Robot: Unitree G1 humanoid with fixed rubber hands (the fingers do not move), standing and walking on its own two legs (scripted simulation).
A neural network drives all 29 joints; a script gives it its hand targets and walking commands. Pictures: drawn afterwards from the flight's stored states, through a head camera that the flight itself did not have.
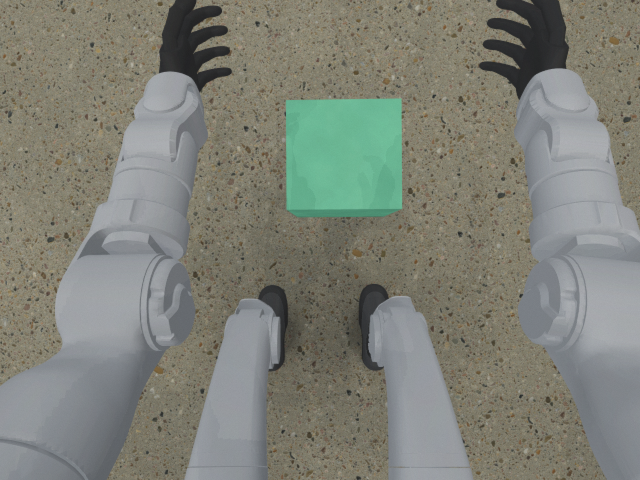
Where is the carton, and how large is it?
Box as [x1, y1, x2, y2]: [286, 98, 401, 216]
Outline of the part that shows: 401,98 286,100 287,209 297,216 383,216 400,209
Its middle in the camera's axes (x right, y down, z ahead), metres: +0.04 -0.15 +0.83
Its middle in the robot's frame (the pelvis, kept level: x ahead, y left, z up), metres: +0.50 -0.03 -0.51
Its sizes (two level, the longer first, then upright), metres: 0.210 0.200 0.250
